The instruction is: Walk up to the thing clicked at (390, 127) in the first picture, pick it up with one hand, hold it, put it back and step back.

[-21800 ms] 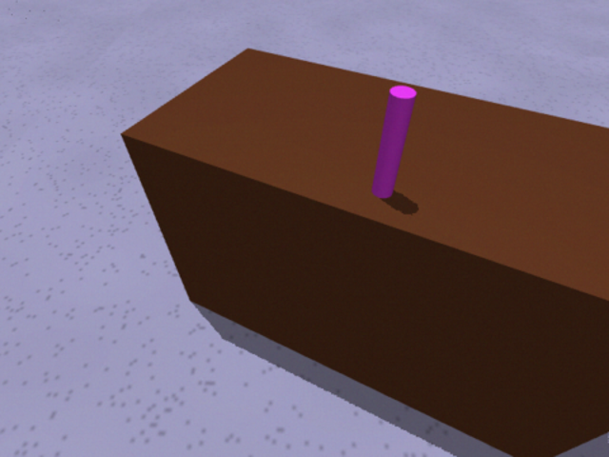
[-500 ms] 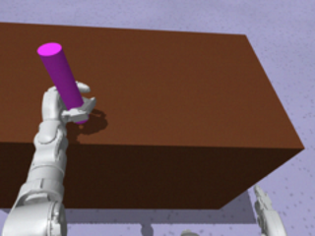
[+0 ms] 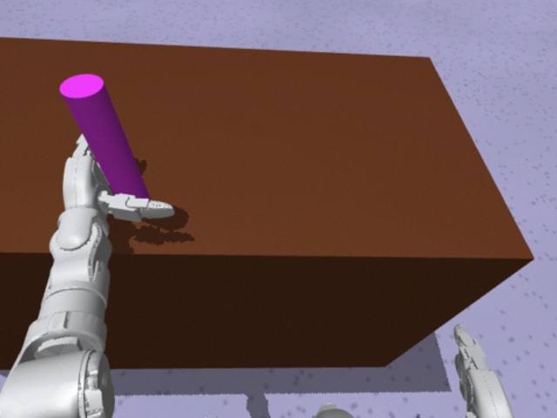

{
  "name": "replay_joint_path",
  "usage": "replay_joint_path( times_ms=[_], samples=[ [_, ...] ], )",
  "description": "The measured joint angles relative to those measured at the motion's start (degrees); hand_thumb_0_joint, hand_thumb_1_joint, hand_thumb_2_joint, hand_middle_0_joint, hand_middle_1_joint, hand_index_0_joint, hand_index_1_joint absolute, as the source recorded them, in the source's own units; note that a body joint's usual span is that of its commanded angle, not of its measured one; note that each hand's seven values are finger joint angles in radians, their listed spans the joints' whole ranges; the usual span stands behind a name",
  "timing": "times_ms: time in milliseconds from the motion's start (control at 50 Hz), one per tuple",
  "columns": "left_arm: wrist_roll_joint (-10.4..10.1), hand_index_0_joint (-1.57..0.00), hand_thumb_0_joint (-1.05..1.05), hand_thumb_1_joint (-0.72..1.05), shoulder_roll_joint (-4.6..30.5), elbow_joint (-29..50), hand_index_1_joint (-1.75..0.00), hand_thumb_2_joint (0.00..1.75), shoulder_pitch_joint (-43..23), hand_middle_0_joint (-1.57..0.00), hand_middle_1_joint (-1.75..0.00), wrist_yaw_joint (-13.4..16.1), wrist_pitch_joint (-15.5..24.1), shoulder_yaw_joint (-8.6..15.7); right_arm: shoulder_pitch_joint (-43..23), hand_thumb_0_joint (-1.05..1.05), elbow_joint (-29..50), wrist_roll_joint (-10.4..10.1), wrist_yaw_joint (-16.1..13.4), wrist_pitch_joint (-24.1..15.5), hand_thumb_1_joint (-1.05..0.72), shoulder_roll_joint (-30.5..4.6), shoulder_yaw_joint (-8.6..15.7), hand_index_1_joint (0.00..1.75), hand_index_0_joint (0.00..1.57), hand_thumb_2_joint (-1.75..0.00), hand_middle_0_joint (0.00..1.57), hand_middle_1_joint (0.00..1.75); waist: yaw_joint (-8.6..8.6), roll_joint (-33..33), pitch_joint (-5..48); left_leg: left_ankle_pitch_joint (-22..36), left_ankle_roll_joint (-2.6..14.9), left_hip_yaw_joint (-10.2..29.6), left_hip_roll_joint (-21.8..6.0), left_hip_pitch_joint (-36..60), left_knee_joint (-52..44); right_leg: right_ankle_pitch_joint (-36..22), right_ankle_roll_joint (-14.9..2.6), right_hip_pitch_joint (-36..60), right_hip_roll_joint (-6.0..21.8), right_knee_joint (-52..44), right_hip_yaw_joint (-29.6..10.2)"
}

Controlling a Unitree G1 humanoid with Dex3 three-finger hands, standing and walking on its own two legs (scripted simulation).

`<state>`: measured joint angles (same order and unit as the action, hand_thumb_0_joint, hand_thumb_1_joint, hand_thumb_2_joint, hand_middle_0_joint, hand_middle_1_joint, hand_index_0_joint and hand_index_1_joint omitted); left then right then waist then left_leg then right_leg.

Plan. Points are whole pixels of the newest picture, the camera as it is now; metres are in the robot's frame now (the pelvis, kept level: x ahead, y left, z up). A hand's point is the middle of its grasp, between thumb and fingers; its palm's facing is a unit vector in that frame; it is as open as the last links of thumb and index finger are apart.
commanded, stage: withdraw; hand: left
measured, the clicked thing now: (115, 158) +0.44 +0.20 +0.13
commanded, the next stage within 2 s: rise in 0.24 s
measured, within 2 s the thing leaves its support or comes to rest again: neither
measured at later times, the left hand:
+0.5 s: hand (25, 101) +0.45 +0.28 +0.21, palm faces +0.21 -0.96 -0.20, open 17.3 cm
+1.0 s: hand out of the picture +0.30 +0.29 +0.20, palm faces +0.39 -0.84 -0.37, open 17.5 cm
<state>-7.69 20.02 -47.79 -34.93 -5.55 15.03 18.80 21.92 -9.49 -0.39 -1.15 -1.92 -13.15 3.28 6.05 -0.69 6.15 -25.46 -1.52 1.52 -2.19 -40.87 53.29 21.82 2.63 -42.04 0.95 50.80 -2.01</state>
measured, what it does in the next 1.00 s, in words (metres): stands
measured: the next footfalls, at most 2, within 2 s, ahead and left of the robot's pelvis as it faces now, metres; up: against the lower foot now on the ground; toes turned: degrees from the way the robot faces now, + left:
none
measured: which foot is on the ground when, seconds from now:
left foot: down 0.00-1.00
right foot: down 0.00-1.00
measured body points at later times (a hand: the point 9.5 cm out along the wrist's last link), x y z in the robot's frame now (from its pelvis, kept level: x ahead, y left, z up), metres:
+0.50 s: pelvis +0.01 +0.00 +0.02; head +0.04 +0.00 +0.47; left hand +0.44 +0.33 +0.22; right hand +0.17 -0.25 -0.03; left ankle +0.00 +0.13 -0.69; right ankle +0.03 -0.15 -0.69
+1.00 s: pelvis +0.02 +0.00 +0.03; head +0.02 -0.01 +0.48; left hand +0.28 +0.33 +0.22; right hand +0.19 -0.25 -0.03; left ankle +0.00 +0.13 -0.69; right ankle +0.03 -0.15 -0.69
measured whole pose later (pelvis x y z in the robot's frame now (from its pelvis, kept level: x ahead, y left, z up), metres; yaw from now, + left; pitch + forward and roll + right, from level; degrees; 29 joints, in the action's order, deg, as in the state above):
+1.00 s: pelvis +0.02 +0.00 +0.03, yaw +1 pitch +4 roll -1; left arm -3.6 24.3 0.8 1.2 -1.8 3.4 21.7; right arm 21.4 -21.4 -3.3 0.2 -3.3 -13.0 5.9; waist -2.1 3.2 5.5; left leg -22.3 -1.5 1.8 -1.6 -22.4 40.5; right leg 19.3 2.7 -23.1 1.9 38.3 -1.0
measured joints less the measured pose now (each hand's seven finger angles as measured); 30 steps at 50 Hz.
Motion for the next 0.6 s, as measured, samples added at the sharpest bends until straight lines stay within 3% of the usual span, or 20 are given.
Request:
replay_joint_path(
  times_ms=[180,380,420,480,600],
  samples=[
    [-0.51,-0.10,-0.01,-0.41,5.06,1.97,-0.07,0.10,-2.36,-0.09,-0.08,-2.07,-4.53,2.61,-0.20,-0.01,-0.96,-1.20,-1.15,-0.40,0.53,-0.85,0.76,0.05,0.06,-0.05,0.06,0.05,-0.31,0.33,0.57,0.36,-0.04,0.04,-0.20,3.93,-2.53,-0.47,-0.06,4.09,-0.10,-2.80,0.20],
    [-1.86,-0.07,-0.01,-0.43,12.75,-2.65,-0.02,0.05,-8.97,-0.05,-0.05,-8.90,-13.58,3.55,-1.40,-0.01,-8.16,-2.77,-1.71,-2.00,0.55,-0.62,-0.94,0.05,0.06,-0.05,0.05,0.05,-2.05,1.57,1.77,1.69,0.13,0.11,0.21,7.34,-6.11,-1.55,0.01,7.62,0.39,-6.25,0.43],
    [1.15,-0.07,-0.01,-0.45,13.51,-1.69,-0.02,0.05,-9.23,-0.05,-0.05,-8.37,-14.33,2.06,-1.32,-0.01,-8.01,-2.42,-1.46,-2.09,0.55,-0.53,-1.22,0.05,0.06,-0.05,0.05,0.05,-2.44,1.92,1.46,2.02,0.10,0.07,0.31,8.11,-6.85,-1.83,0.07,8.38,0.50,-6.93,0.42],
    [3.84,-0.07,-0.01,-0.48,14.81,-3.10,-0.03,0.04,-10.28,-0.06,-0.05,-6.70,-14.41,0.65,-1.47,-0.01,-8.24,-2.18,-1.00,-2.29,0.56,-0.54,-1.54,0.05,0.06,-0.05,0.05,0.05,-2.73,2.14,0.56,2.66,0.23,-0.08,0.55,9.27,-8.11,-2.27,0.19,9.40,0.76,-7.86,0.31],
    [7.31,-0.07,-0.01,-0.52,17.34,-3.76,-0.04,0.03,-9.37,-0.06,-0.06,-3.59,-14.44,3.81,-0.54,-0.01,-7.68,-2.12,-0.33,-1.61,0.56,-1.52,-0.66,0.05,0.06,-0.05,0.05,0.05,-2.75,2.02,-0.71,3.61,0.29,-0.44,0.62,10.82,-10.07,-3.13,0.25,10.71,0.85,-9.51,0.01]
  ],
)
